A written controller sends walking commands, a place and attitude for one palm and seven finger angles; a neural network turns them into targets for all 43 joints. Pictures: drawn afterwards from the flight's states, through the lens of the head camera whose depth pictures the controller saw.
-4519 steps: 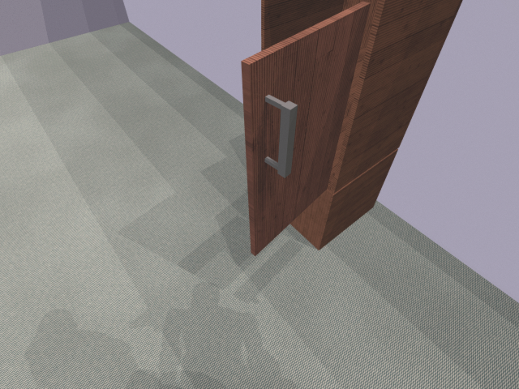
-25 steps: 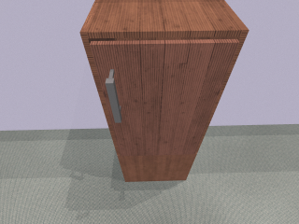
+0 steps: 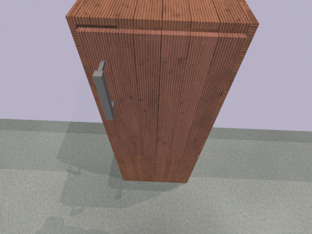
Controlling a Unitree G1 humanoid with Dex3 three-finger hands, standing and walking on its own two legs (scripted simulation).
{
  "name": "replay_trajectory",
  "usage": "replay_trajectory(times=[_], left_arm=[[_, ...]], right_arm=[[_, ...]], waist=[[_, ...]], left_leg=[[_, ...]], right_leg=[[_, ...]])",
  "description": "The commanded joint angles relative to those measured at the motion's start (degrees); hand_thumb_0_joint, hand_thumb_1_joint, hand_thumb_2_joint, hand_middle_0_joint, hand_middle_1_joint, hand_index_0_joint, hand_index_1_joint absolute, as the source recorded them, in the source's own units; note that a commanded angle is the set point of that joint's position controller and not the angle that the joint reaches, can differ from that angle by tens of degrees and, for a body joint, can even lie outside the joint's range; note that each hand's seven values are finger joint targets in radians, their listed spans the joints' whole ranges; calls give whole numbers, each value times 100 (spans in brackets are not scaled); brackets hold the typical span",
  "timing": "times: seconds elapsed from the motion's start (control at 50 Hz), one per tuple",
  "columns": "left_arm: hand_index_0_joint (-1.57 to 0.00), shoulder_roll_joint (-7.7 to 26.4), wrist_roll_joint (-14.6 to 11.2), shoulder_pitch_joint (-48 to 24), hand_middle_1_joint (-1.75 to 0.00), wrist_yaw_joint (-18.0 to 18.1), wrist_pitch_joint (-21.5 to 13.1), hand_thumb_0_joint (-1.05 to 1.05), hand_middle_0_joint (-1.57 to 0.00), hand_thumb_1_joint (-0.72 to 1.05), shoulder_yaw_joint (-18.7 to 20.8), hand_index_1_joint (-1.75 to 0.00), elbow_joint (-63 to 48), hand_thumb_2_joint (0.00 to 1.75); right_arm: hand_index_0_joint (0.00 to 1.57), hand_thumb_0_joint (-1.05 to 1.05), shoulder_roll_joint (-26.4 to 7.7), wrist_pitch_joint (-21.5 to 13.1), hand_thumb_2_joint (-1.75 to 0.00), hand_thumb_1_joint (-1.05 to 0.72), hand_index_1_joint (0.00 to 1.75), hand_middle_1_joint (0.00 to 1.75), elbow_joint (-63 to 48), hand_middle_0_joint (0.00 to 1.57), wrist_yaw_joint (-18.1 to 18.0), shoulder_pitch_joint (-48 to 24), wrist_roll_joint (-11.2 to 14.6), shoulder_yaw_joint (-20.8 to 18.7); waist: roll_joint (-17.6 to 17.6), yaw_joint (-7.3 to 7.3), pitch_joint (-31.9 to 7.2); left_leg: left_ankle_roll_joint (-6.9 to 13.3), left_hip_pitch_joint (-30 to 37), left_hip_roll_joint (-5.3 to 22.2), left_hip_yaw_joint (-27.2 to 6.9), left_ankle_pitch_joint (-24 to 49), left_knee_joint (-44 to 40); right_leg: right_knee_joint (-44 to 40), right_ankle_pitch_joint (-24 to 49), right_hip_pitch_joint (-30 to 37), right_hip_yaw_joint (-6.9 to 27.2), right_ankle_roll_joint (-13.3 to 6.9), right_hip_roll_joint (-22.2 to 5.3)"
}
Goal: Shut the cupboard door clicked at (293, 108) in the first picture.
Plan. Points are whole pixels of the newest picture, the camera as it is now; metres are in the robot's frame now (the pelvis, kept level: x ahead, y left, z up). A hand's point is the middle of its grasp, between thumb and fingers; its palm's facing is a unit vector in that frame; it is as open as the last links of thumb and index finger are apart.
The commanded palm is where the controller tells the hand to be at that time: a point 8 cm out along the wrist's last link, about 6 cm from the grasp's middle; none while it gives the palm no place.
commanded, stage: come to a stop and stand still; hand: left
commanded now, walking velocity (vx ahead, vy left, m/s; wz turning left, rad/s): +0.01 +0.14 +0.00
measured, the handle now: (106, 92) +0.44 +0.16 +0.10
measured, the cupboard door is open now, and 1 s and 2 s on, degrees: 0 0 0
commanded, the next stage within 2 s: look again from close up in 1.52 s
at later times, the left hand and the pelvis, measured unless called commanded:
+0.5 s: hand out of the picture -0.02 +0.18 -0.17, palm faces +0.01 -0.98 -0.20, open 7.4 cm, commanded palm none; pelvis -0.01 +0.02 +0.01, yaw -1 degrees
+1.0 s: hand out of the picture -0.05 +0.21 -0.17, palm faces +0.02 -0.99 -0.16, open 7.4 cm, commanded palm none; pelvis -0.03 +0.05 +0.01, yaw +0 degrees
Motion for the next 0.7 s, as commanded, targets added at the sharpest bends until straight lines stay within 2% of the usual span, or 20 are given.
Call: replay_trajectory(times=[0.0,0.06,0.1,0.14,0.16,0.2,0.26,0.28,0.3,0.32,0.34,0.36,0.38,0.4,0.42,0.44,0.46,0.48,0.56,0.68], left_arm=[[-20,622,-6,556,-30,95,-136,0,-20,90,133,-30,-171,90],[-20,629,-42,436,-30,132,-266,0,-20,90,63,-30,-118,90],[-20,545,-119,341,-30,130,-326,0,-20,90,4,-30,-15,90],[-20,300,-167,468,-30,107,-338,0,-20,90,-65,-30,47,90],[-20,205,-156,493,-30,123,-338,0,-20,90,-93,-30,103,90],[-20,253,-147,458,-30,115,-319,0,-20,90,-126,-30,279,90],[-20,249,-150,475,-30,95,-356,0,-20,90,-188,-30,410,90],[-20,529,-69,999,-30,392,-488,0,-20,90,-83,-30,538,90],[-20,776,-67,931,-30,407,-590,0,-20,90,-73,-30,478,90],[-20,721,-103,920,-30,385,-589,0,-20,90,-77,-30,359,90],[-20,577,-113,836,-30,380,-564,0,-20,90,-128,-30,257,90],[-20,550,-126,786,-30,359,-515,0,-20,90,-150,-30,159,90],[-20,525,-141,623,-30,323,-495,0,-20,90,-168,-30,67,90],[-20,473,-156,455,-30,305,-459,0,-20,90,-186,-30,12,90],[-20,442,-167,421,-30,258,-425,0,-20,90,-214,-30,-29,90],[-20,371,-149,463,-30,234,-404,0,-20,90,-222,-30,-30,90],[-20,359,-125,513,-30,228,-401,0,-20,90,-215,-30,-26,90],[-20,379,-114,433,-30,208,-383,0,-20,90,-228,-30,-13,90],[-20,447,-121,443,-30,159,-352,0,-20,90,-225,-30,-66,90],[-20,463,-118,512,-30,122,-293,0,-20,90,-199,-30,-152,90]], right_arm=[[20,0,-173,-114,-90,-90,30,30,-412,20,25,-65,13,-6],[20,0,2,-188,-90,-90,30,30,-325,20,105,102,30,97],[20,0,116,-248,-90,-90,30,30,-109,20,129,421,44,162],[20,0,-290,-347,-90,-90,30,30,-91,20,90,426,11,129],[20,0,-383,-332,-90,-90,30,30,-118,20,73,305,-1,141],[20,0,-265,-352,-90,-90,30,30,-49,20,32,81,15,177],[20,0,-260,-355,-90,-90,30,30,-9,20,18,214,25,208],[20,0,-621,-354,-90,-90,30,30,-338,20,59,-115,95,93],[20,0,-399,-311,-90,-90,30,30,-501,20,86,97,99,185],[20,0,-160,-323,-90,-90,30,30,-470,20,84,390,82,178],[20,0,-257,-325,-90,-90,30,30,-512,20,72,479,77,116],[20,0,-280,-320,-90,-90,30,30,-551,20,83,471,82,114],[20,0,-295,-303,-90,-90,30,30,-523,20,94,523,91,104],[20,0,-266,-315,-90,-90,30,30,-488,20,107,539,60,116],[20,0,-315,-285,-90,-90,30,30,-529,20,112,421,41,133],[20,0,-354,-262,-90,-90,30,30,-586,20,121,302,22,144],[20,0,-372,-236,-90,-90,30,30,-631,20,142,268,8,156],[20,0,-336,-232,-90,-90,30,30,-612,20,166,279,4,163],[20,0,-486,-229,-90,-90,30,30,-598,20,216,479,-32,168],[20,0,-631,-281,-90,-90,30,30,-568,20,210,605,-44,179]], waist=[[-278,182,-226],[15,70,-373],[183,-43,-405],[689,69,-345],[609,154,-274],[918,201,-12],[262,110,8],[231,217,6],[-78,-58,-244],[-686,-81,-675],[-660,-152,-970],[-678,-121,-1213],[-444,-184,-1282],[177,-179,-1077],[235,-100,-728],[206,-28,-251],[-55,-3,134],[30,-20,391],[-81,2,639],[189,106,296]], left_leg=[[54,-598,-70,186,-452,1046],[37,148,-59,157,196,-430],[55,1141,-139,143,1400,-1880],[373,1351,619,-599,2806,-2176],[535,1040,795,-667,3050,-2099],[548,838,648,-586,3064,-2261],[354,1017,468,-409,2652,-2324],[100,866,252,151,2729,-858],[78,299,-67,292,2011,-562],[166,79,-261,150,558,-717],[208,129,-278,119,593,-910],[193,322,-244,97,828,-1168],[186,667,-186,0,1244,-1510],[171,986,-66,-49,1705,-1685],[228,910,129,-288,1963,-1723],[281,650,235,-439,1873,-1809],[291,435,220,-441,1627,-1822],[275,310,151,-503,1389,-1952],[345,-18,142,-769,508,-2418],[455,-344,290,-1179,-156,-2955]], right_leg=[[-1194,3963,540,1542,-953,-1710],[-1108,3488,375,1445,-759,-1590],[-937,2692,93,1138,-337,-1242],[-838,1767,-92,892,171,-753],[-1010,1391,161,786,317,-694],[-1089,1542,415,770,399,-769],[-1320,1953,422,868,337,-900],[-1286,5342,159,1305,990,-1231],[-910,7867,995,1293,991,-1508],[-587,8624,1548,1254,896,-1649],[-362,8346,1710,958,591,-1515],[-295,7484,1749,859,312,-1419],[-327,6017,1454,907,130,-1369],[-337,4713,977,873,94,-1243],[-631,3073,537,907,168,-1084],[-965,2033,219,946,215,-991],[-1211,1434,-7,1046,204,-949],[-1262,858,-205,1087,145,-944],[-1381,-418,-390,1060,130,-800],[-981,-25,157,771,182,-693]])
